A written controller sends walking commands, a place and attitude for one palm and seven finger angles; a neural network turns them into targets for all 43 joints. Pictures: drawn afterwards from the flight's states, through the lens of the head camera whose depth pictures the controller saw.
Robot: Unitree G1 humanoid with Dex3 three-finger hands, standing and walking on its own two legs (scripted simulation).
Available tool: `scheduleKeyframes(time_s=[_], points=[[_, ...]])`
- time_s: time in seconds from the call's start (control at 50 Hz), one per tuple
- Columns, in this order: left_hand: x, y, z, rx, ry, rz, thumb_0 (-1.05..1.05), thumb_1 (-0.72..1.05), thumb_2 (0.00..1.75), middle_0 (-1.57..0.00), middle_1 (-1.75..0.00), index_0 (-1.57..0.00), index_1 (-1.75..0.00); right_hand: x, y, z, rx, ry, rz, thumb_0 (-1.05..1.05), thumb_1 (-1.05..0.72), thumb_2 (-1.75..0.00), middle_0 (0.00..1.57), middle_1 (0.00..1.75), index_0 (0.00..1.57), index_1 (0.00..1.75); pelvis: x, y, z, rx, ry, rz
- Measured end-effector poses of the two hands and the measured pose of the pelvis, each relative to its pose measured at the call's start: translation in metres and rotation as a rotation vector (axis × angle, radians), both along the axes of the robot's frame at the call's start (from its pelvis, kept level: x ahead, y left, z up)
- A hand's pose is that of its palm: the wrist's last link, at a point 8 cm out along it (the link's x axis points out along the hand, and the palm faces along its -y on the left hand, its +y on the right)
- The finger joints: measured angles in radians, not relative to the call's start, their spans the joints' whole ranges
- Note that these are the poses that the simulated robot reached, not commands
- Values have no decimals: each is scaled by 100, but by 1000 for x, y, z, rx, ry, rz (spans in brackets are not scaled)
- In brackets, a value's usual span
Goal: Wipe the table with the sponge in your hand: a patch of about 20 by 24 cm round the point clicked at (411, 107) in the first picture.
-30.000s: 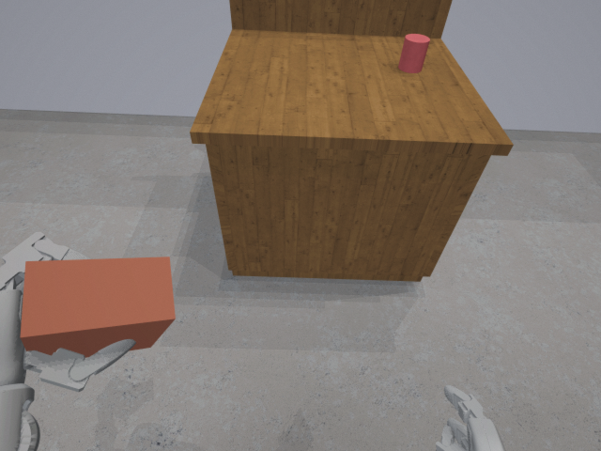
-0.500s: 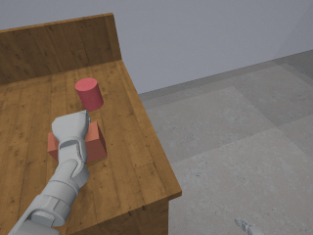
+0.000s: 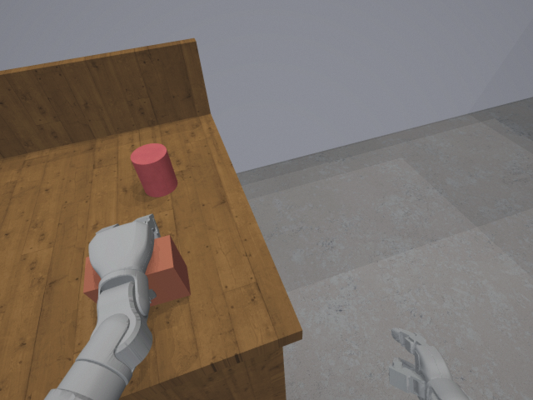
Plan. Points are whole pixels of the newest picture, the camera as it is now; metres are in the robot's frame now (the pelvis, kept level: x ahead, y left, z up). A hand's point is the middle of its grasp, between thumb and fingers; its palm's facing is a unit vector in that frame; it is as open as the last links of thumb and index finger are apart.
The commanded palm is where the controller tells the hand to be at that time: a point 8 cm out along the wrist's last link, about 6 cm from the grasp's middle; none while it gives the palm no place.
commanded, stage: wipe back along the middle lane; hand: left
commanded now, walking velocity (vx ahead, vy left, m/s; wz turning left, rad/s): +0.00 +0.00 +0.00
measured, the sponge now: (145, 282) +0.30 +0.25 +0.00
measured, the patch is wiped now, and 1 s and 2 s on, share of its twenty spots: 0.70 0.70 0.80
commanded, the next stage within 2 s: slide across to the third lane in 1.08 s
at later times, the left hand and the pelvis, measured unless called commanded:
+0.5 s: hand (141, 278) +0.28 +0.23 +0.05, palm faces +0.05 -0.07 -1.00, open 10.0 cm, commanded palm +0.23 +0.21 +0.07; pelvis -0.01 -0.01 +0.00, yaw -1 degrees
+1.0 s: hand (142, 278) +0.28 +0.23 +0.05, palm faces +0.04 -0.06 -1.00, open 10.0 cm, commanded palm +0.23 +0.22 +0.07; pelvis -0.02 -0.01 +0.00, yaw -1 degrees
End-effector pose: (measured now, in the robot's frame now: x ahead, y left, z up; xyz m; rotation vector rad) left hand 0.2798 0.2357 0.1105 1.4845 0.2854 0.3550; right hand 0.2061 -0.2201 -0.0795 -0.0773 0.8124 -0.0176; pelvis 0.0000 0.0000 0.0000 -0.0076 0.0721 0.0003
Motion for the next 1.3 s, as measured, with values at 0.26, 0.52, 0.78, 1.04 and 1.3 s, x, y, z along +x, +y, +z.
scheduleKeyframes(time_s=[0.26,0.52,0.78,1.04,1.3], points=[[-25,-11,0,-20,-12,-17,1,-46,103,-65,-145,-69,-146,-10,-8,-3,11,-1,-13,1,-91,-90,20,30,20,30,-3,-4,0,6,-20,-13],[-21,-12,-3,-14,12,-7,1,-48,103,-67,-143,-71,-144,-22,-13,-6,-16,11,-30,2,-91,-90,20,30,20,30,-13,-7,0,8,-20,-15],[-20,-13,-3,-5,16,-4,1,-50,104,-69,-143,-73,-143,-32,-17,-10,-23,21,-41,2,-90,-90,20,30,20,30,-16,-8,-1,9,-17,-14],[-20,-12,-4,-15,15,-2,1,-50,104,-69,-143,-73,-143,-29,-17,-8,-25,11,-37,2,-90,-90,20,30,20,30,-17,-10,-1,9,-16,-14],[-22,-13,-3,-9,9,-3,1,-50,105,-68,-144,-72,-144,-25,-17,-5,-26,1,-36,2,-90,-90,20,30,20,30,-15,-9,-1,7,-18,-14]])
